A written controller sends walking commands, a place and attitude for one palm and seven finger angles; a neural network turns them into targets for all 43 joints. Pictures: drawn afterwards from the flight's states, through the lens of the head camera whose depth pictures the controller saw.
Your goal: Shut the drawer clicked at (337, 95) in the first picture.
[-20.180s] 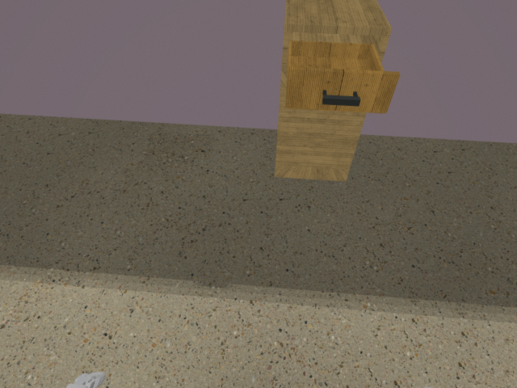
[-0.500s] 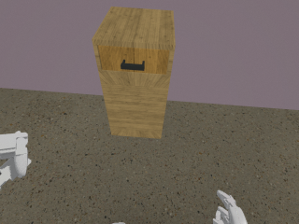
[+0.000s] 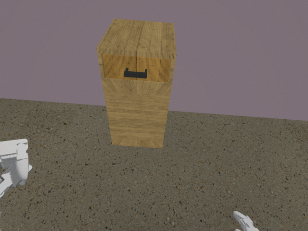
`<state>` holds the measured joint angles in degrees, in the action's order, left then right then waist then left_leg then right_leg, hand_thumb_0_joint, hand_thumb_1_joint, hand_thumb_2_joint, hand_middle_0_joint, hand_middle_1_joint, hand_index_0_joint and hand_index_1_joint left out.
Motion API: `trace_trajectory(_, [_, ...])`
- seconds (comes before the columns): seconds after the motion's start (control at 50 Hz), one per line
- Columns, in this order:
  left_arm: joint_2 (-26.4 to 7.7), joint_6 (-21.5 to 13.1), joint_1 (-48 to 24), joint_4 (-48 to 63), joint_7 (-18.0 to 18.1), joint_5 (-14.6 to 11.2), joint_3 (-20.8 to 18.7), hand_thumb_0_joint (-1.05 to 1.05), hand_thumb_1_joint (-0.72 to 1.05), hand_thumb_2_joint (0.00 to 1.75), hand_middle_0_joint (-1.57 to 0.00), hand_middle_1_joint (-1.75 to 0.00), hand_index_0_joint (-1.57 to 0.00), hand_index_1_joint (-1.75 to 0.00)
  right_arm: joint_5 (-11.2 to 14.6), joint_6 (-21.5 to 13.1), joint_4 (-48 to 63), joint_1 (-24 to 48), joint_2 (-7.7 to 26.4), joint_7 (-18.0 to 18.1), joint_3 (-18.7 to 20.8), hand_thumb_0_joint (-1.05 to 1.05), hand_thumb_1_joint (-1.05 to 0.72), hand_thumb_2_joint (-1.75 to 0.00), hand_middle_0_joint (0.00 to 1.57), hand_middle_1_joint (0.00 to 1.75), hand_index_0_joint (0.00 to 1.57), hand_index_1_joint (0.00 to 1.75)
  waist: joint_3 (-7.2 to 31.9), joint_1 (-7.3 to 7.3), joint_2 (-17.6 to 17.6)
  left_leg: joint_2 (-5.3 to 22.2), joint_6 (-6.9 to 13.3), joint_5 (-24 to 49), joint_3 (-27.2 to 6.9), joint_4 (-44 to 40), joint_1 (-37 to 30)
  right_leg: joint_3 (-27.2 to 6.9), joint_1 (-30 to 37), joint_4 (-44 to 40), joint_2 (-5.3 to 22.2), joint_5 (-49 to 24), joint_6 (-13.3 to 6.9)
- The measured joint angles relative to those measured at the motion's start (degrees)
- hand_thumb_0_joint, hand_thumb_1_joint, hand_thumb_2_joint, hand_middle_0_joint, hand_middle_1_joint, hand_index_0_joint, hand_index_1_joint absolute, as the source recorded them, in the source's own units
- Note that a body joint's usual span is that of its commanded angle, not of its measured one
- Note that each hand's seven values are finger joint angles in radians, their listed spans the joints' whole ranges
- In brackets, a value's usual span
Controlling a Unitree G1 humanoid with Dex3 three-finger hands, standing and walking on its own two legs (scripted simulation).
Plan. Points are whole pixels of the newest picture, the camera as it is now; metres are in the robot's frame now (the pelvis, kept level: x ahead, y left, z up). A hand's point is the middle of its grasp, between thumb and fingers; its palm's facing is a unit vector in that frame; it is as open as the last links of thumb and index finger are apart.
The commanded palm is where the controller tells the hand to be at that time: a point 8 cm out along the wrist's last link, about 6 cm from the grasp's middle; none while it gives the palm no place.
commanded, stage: stop stepping back and stand still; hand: left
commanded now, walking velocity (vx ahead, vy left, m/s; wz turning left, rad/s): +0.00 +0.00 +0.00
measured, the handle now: (136, 72) +0.88 +0.13 -0.06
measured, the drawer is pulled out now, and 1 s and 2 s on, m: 0.00 0.00 0.00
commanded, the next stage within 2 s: let the arm hang, fingers relaxed in 0.04 s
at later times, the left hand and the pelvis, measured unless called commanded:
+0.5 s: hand out of the picture +0.03 +0.20 -0.16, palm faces +0.08 -0.97 -0.22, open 3.4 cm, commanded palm none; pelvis -0.01 +0.00 +0.01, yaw +3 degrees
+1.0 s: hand out of the picture -0.02 +0.17 -0.16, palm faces +0.06 -0.98 -0.18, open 7.2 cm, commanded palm none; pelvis -0.01 +0.01 +0.01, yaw +1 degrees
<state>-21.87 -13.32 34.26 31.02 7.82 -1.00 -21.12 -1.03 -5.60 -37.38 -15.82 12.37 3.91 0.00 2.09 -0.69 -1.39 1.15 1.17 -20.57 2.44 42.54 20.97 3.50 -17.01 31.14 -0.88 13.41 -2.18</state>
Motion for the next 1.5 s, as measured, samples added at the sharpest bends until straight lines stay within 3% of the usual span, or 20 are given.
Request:
trace_trajectory(0.04, [0.4, -0.1, 1.1, 0.7, 0.1, -0.2, -0.1, 0.01, 0.89, 0.90, -1.41, -1.60, -1.41, -1.60, -0.1, -0.8, 0.8, -0.2, 0.5, 0.6, 0.1, 0.01, -0.90, -0.90, 0.20, 0.30, 0.20, 0.30, 0.1, -0.39, 0.5, 0.5, 0.5, 2.2, -0.5, -7.5, -3.0, 0.4, -0.9, 1.9, -0.1, 1.1, 0.6])
trace_trajectory(0.12, [0.0, 0.0, 0.8, 0.6, 0.2, 0.5, -0.2, 0.01, 0.89, 0.90, -1.41, -1.60, -1.41, -1.60, -0.2, -2.4, 0.8, 0.3, -1.0, 1.2, -0.2, 0.01, -0.90, -0.90, 0.20, 0.30, 0.20, 0.30, -0.9, 0.22, -1.7, -1.5, 0.6, 5.0, 0.9, -9.3, -4.7, -2.4, -1.5, 6.6, 1.0, 6.6, 2.1])
trace_trajectory(0.16, [-0.7, -0.3, -1.6, -2.3, -0.7, 1.4, 0.7, 0.01, 0.89, 0.90, -1.41, -1.60, -1.41, -1.60, -0.5, -4.1, 0.1, 0.3, -1.3, -0.1, -0.2, 0.01, -0.90, -0.90, 0.20, 0.30, 0.20, 0.30, -0.5, 0.22, -1.1, -2.0, 0.6, 5.5, 0.2, -10.2, -4.5, -2.3, -1.2, 6.5, 1.3, 4.1, 2.3])
trace_trajectory(0.2, [-0.4, 3.3, -8.5, -14.2, -3.6, 2.2, 5.3, 0.01, 0.89, 0.90, -1.40, -1.60, -1.41, -1.59, -0.2, -2.9, -2.7, 1.9, 0.2, -2.4, 0.3, 0.01, -0.90, -0.90, 0.20, 0.30, 0.20, 0.30, 0.3, 0.63, 1.0, -2.7, 0.7, 5.5, -1.0, -9.1, -2.8, -2.2, -0.9, 5.0, 1.9, 1.7, 2.6])
trace_trajectory(0.28, [4.8, 12.4, -17.2, -43.7, -6.4, 2.8, 13.4, 0.00, 0.90, 0.90, -1.34, -1.54, -1.35, -1.54, 0.2, 1.5, -7.7, 5.8, 1.7, -4.0, 0.7, 0.01, -0.90, -0.90, 0.20, 0.30, 0.20, 0.30, 1.1, 0.51, 4.6, -2.7, 0.7, 5.0, -1.1, -7.7, -1.6, -2.1, -0.7, 4.0, 1.8, 4.2, 2.3])
trace_trajectory(0.36, [9.1, 16.1, -18.2, -63.7, -7.4, 2.8, 18.7, 0.01, 0.91, 0.90, -1.23, -1.44, -1.23, -1.43, -0.5, 3.8, -10.0, 5.1, 0.2, -4.3, -0.1, 0.01, -0.90, -0.90, 0.20, 0.30, 0.20, 0.30, -0.3, -0.58, 2.1, -2.6, 0.5, 5.6, -1.1, -8.8, -3.4, -2.1, 0.6, 3.8, 1.8, 3.9, 1.9])
trace_trajectory(0.4, [11.1, 16.7, -17.4, -70.5, -7.6, 2.4, 20.5, 0.01, 0.91, 0.90, -1.16, -1.37, -1.17, -1.36, -0.7, 4.7, -11.5, 4.2, -0.4, -4.3, -0.4, 0.01, -0.90, -0.90, 0.20, 0.30, 0.20, 0.30, -1.4, -0.54, 0.7, -2.2, 0.3, 6.3, -1.2, -9.9, -4.2, -2.0, 1.5, 2.4, 1.4, 3.0, 1.8])
trace_trajectory(0.42, [11.4, 16.1, -17.1, -72.9, -5.9, 2.7, 19.9, 0.01, 0.91, 0.90, -1.13, -1.35, -1.13, -1.33, -0.8, 5.1, -12.3, 3.6, -0.7, -4.2, -0.4, 0.01, -0.90, -0.90, 0.20, 0.30, 0.20, 0.30, -1.9, -0.39, 0.2, -2.0, 0.2, 6.7, -1.5, -10.5, -4.3, -1.7, 1.9, 1.4, 1.1, 2.4, 1.7])
trace_trajectory(0.5, [8.9, 15.2, -16.4, -80.2, -6.5, 2.1, 19.5, 0.01, 0.90, 0.90, -0.98, -1.24, -0.99, -1.17, -0.8, 6.6, -16.0, 1.4, -1.2, -3.8, -0.3, 0.01, -0.90, -0.90, 0.20, 0.30, 0.20, 0.30, -3.6, 0.75, -0.3, -1.1, -0.3, 8.7, -2.3, -13.0, -4.4, -1.0, 2.9, -2.9, 0.1, -0.4, 1.1])
trace_trajectory(0.6, [8.6, 15.0, -13.8, -87.8, -7.2, 1.7, 20.2, 0.01, 0.91, 0.90, -0.79, -1.01, -0.80, -0.96, -0.6, 7.4, -19.8, -1.3, -0.7, -3.4, 0.6, 0.01, -0.91, -0.90, 0.20, 0.30, 0.20, 0.30, -4.1, 1.03, 1.8, -0.9, -0.2, 9.9, -2.2, -14.9, -4.6, -1.1, 3.6, -5.9, -0.1, -2.3, 1.1])
trace_trajectory(0.8, [10.9, 14.3, -13.5, -95.0, -6.8, 1.4, 20.9, 0.01, 0.91, 0.90, -0.41, -0.55, -0.41, -0.54, -0.2, 6.9, -24.9, -3.8, -2.6, -2.9, 0.6, 0.01, -0.91, -0.90, 0.20, 0.30, 0.19, 0.30, -4.1, 0.79, 3.3, -1.5, 0.3, 10.9, -1.3, -17.2, -6.2, -2.0, 4.2, -6.7, 0.5, -2.7, 1.5])
trace_trajectory(0.92, [13.2, 13.7, -15.9, -95.4, -6.6, 1.4, 21.1, 0.00, 0.91, 0.90, -0.27, -0.39, -0.27, -0.38, -0.3, 6.5, -26.0, -3.6, -4.6, -2.8, 0.5, 0.01, -0.91, -0.90, 0.20, 0.30, 0.19, 0.30, -3.6, 0.47, 3.0, -1.7, 0.3, 11.0, -0.9, -17.7, -6.4, -2.4, 3.8, -6.3, 0.7, -2.5, 1.6])
trace_trajectory(1.14, [14.5, 13.0, -17.9, -95.3, -6.0, 1.4, 20.8, 0.01, 0.93, 0.90, -0.20, -0.31, -0.21, -0.30, -0.2, 5.6, -26.4, -2.9, -6.6, -2.4, 0.7, 0.00, -0.91, -0.90, 0.20, 0.30, 0.19, 0.30, -3.0, -0.03, 2.3, -1.5, 0.0, 10.4, -0.5, -17.9, -7.3, -2.8, 4.5, -6.2, 0.5, -1.8, 1.5])
trace_trajectory(1.5, [14.8, 12.8, -17.5, -96.2, -6.1, 1.4, 20.6, 0.00, 0.91, 0.90, -0.20, -0.30, -0.20, -0.30, 0.0, 5.3, -27.1, -1.5, -5.1, -2.1, 1.2, 0.00, -0.91, -0.90, 0.20, 0.30, 0.19, 0.30, -4.4, 0.40, 2.3, -1.4, -0.1, 9.9, -0.5, -18.8, -8.6, -2.9, 5.7, -7.1, 0.3, -1.4, 1.4])
